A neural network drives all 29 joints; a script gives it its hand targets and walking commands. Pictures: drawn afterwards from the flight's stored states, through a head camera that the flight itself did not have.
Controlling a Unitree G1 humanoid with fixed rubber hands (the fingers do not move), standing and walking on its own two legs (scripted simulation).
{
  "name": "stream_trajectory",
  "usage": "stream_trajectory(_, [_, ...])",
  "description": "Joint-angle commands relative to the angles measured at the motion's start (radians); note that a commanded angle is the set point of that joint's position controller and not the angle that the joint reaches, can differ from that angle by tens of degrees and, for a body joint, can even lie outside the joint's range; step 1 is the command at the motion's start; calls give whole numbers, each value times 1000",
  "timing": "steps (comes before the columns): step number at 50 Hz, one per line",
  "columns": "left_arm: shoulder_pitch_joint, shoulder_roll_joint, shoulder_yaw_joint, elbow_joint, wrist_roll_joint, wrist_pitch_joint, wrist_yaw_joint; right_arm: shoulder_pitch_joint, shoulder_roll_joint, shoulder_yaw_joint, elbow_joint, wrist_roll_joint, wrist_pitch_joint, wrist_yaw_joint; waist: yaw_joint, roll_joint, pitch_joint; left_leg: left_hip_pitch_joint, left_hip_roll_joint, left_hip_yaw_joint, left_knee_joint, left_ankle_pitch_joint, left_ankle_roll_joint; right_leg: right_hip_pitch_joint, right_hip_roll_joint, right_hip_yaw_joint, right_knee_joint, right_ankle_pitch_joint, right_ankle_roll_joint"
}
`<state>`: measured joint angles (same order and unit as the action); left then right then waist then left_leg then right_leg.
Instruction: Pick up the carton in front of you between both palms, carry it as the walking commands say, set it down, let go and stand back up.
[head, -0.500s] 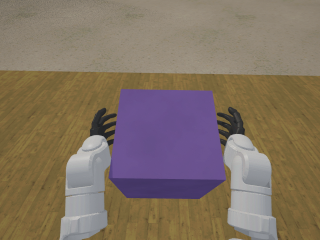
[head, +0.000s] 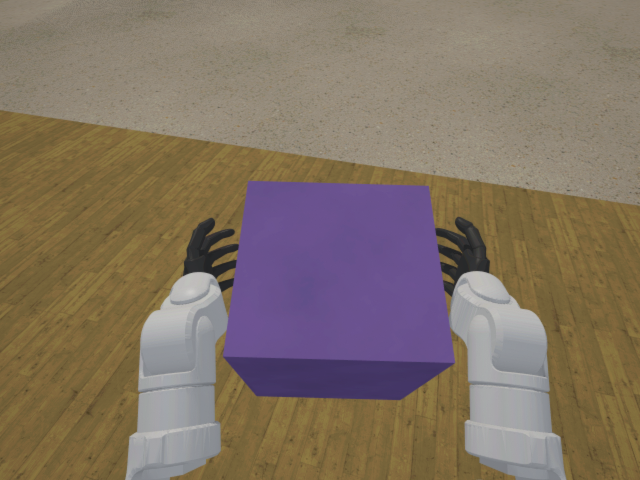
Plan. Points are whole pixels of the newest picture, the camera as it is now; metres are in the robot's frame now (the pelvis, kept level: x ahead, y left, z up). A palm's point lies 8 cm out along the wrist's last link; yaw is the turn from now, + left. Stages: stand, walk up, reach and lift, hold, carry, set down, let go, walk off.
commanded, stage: carry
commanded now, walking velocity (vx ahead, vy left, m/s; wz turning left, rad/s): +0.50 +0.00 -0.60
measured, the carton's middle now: (332, 302) +0.35 +0.01 +0.04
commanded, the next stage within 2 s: none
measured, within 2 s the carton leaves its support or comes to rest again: neither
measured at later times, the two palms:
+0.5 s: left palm (304, 153) +0.64 +0.06 +0.07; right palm (489, 184) +0.55 -0.24 +0.08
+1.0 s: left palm (416, 111) +0.89 -0.18 +0.01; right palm (559, 151) +0.74 -0.45 +0.01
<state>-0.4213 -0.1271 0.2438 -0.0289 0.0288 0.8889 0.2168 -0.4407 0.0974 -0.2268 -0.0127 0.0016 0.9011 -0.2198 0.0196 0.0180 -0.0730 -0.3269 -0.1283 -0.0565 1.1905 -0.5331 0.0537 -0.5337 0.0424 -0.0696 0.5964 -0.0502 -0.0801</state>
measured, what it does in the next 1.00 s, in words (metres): goes down, turning right: left foot, then right foot 0.04 m lower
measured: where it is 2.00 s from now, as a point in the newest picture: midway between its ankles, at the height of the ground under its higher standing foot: (438, 292)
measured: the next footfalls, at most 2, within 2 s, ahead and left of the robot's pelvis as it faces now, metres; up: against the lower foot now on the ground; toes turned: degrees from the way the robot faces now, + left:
left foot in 0.38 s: +0.34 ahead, +0.08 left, -0.02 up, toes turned -11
right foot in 0.82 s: +0.56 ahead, -0.21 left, -0.06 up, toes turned -30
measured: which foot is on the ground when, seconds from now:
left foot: up 0.00-0.36, down 0.38-0.80, up 0.82-1.00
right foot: down 0.00-0.38, up 0.40-0.80, down 0.82-1.00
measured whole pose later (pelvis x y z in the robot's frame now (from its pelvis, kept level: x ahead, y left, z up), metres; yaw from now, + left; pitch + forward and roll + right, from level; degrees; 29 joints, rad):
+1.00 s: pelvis +0.53 -0.15 -0.06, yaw -32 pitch +5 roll +0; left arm -0.39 -0.14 0.27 -0.02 0.01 0.92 0.18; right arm -0.39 0.17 -0.28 -0.02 -0.02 0.92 -0.20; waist 0.04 0.01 0.00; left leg -0.59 0.07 -0.02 1.24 -0.48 -0.04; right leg -0.43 0.14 -0.06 0.60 -0.14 -0.19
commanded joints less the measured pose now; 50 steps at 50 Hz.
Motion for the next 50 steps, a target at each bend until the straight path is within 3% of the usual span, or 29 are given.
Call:
stream_trajectory(1, [-467, -649, -538, -66, -156, 22, -7, -468, 705, 513, -82, 82, 11, -16, 74, -190, -473, -494, 73, 11, 237, 3, -20, 780, -332, 629, -120, 197, -233])
stream_trajectory(3, [-589, -740, -603, -101, -213, 15, -36, -503, 737, 486, -74, 49, 1, -12, 39, -57, -376, -413, 104, 9, 48, 40, -20, 562, -285, 547, -177, 142, -199])
stream_trajectory(5, [-642, -769, -639, -111, -243, 0, -55, -497, 758, 487, -51, 35, -11, -3, 20, -84, -358, -319, 102, 40, -150, 9, -22, 458, -253, 473, -201, 126, -176])
stream_trajectory(8, [-613, -768, -650, -103, -242, -17, -56, -486, 767, 510, -53, 42, -34, 2, 35, -140, -383, -271, 105, 67, -308, 192, -19, 472, -246, 413, -180, 325, -176])
stream_trajectory(13, [-534, -718, -630, -103, -212, -17, -35, -455, 719, 524, -84, 61, -39, 1, 66, -125, -368, -256, 94, 82, -488, 401, -37, 542, -174, 343, -88, 501, -138])
stream_trajectory(16, [-484, -681, -599, -67, -172, 4, -19, -436, 680, 514, -68, 63, -20, 2, 76, -121, -333, -211, 70, 91, -636, 445, -47, 553, -134, 337, -3, 500, -120])
stream_trajectory(17, [-479, -674, -590, -52, -163, 12, -16, -426, 674, 508, -55, 62, -13, 4, 57, -111, -331, -111, 64, 100, -727, 494, -44, 504, -110, 312, 54, 462, -96])
stream_trajectory(18, [-476, -671, -583, -32, -156, 19, -15, -407, 669, 497, -35, 55, -6, 5, 12, -89, -363, 111, 97, 90, -805, 589, -27, 369, -76, 260, 159, 400, -60])
stream_trajectory(19, [-480, -670, -577, -16, -149, 25, -13, -379, 658, 480, -13, 46, -2, 4, -42, -15, -408, 368, 264, -57, -793, 694, 19, 160, -36, 209, 314, 160, -17])
stream_trajectory(20, [-478, -674, -566, 9, -142, 34, -8, -352, 633, 455, 8, 31, 4, 4, -47, 137, -423, 564, 521, -322, -693, 1059, 59, -65, 27, 110, 475, -491, 9])
stream_trajectory(21, [-479, -683, -565, 17, -132, 36, -10, -407, 626, 461, 8, 35, 2, -9, -74, 339, -488, 664, 599, -539, -663, 935, 212, -252, 62, 95, 651, -595, 21])
stream_trajectory(22, [-514, -692, -555, 6, -135, 36, -6, -404, 664, 469, 15, 45, 3, -5, -68, 215, -447, 605, 570, -523, -691, 760, 204, -285, -4, 122, 701, -559, 7])
stream_trajectory(23, [-543, -719, -541, 4, -130, 35, -6, -454, 709, 491, -11, 65, -3, 7, -84, 118, -392, 527, 523, -453, -725, 693, 175, -289, -19, 113, 684, -499, 4])
stream_trajectory(24, [-556, -747, -531, 8, -119, 33, -8, -509, 747, 515, -40, 88, -9, 18, -77, 52, -344, 454, 496, -375, -752, 660, 146, -277, -46, 105, 648, -448, 14])
stream_trajectory(26, [-560, -769, -514, 34, -99, 24, -13, -595, 800, 561, -63, 131, -25, 37, -66, 60, -285, 344, 458, -231, -793, 651, 118, -227, -74, 88, 509, -386, 35])
stream_trajectory(29, [-550, -760, -516, 24, -74, 1, -2, -593, 806, 590, -71, 161, -52, 44, -81, 146, -289, 373, 438, -102, -809, 775, 113, -214, -64, 42, 373, -284, 46])
stream_trajectory(33, [-522, -713, -510, -26, -70, -9, 14, -553, 769, 607, -102, 179, -61, 35, -102, 135, -281, 424, 385, 71, -768, 929, 63, -167, -48, -9, 137, -24, 31])
stream_trajectory(36, [-482, -665, -503, -47, -68, 5, 16, -492, 733, 599, -98, 165, -48, 23, -115, 135, -262, 427, 338, 176, -723, 939, 6, -47, -7, -70, -67, 139, 3])
stream_trajectory(38, [-459, -637, -497, -45, -70, 20, 11, -467, 714, 593, -92, 152, -33, 16, -86, 146, -270, 420, 343, 221, -612, 1050, -28, 75, 34, -108, -132, 180, -30])
stream_trajectory(40, [-420, -620, -486, -28, -69, 33, 5, -461, 707, 590, -88, 140, -17, 12, -9, 120, -340, 328, 336, 293, -330, 1054, -74, 366, 51, -122, -213, 265, -67])
stream_trajectory(41, [-405, -620, -479, -28, -62, 39, 1, -476, 696, 582, -88, 131, -11, 10, 32, 45, -357, 125, 288, 273, -115, 740, -89, 566, -21, -12, -184, 298, -84])
stream_trajectory(42, [-399, -598, -462, -5, -54, 47, 0, -473, 709, 576, -76, 116, 2, 9, 6, -155, -373, -156, 208, 217, 52, -57, -100, 781, -216, 220, 74, 814, -112])
stream_trajectory(43, [-424, -569, -472, 1, -74, 46, 6, -438, 705, 558, -63, 127, 9, 10, 43, -293, -540, -411, 98, 98, 331, -137, -119, 1008, -369, 624, -3, 648, -337])
stream_trajectory(44, [-423, -630, -506, -14, -105, 46, 1, -462, 697, 558, -101, 129, 9, 8, 61, -224, -527, -491, 149, 31, 350, -100, -95, 959, -361, 670, -90, 360, -343])
stream_trajectory(45, [-484, -690, -528, -38, -132, 40, -11, -522, 740, 555, -112, 127, 9, 6, 56, -138, -464, -507, 177, 5, 288, -48, -76, 853, -306, 621, -123, 233, -298])
stream_trajectory(46, [-544, -743, -560, -68, -161, 33, -24, -554, 781, 550, -114, 121, 3, 8, 31, -36, -404, -483, 200, 2, 201, 3, -80, 723, -284, 572, -139, 230, -263])
stream_trajectory(47, [-591, -778, -596, -96, -186, 25, -39, -551, 796, 541, -107, 103, -3, 14, 15, -1, -380, -431, 221, -10, 121, 36, -83, 612, -275, 530, -151, 241, -250])
stream_trajectory(48, [-619, -797, -616, -109, -202, 14, -51, -542, 803, 542, -98, 92, -11, 18, 4, -4, -373, -382, 230, -6, 62, 58, -91, 531, -259, 495, -164, 238, -244])
stream_trajectory(50, [-619, -797, -636, -116, -215, -5, -63, -507, 803, 552, -86, 79, -28, 24, 5, -45, -384, -349, 224, 19, -36, 97, -98, 486, -228, 426, -144, 373, -251])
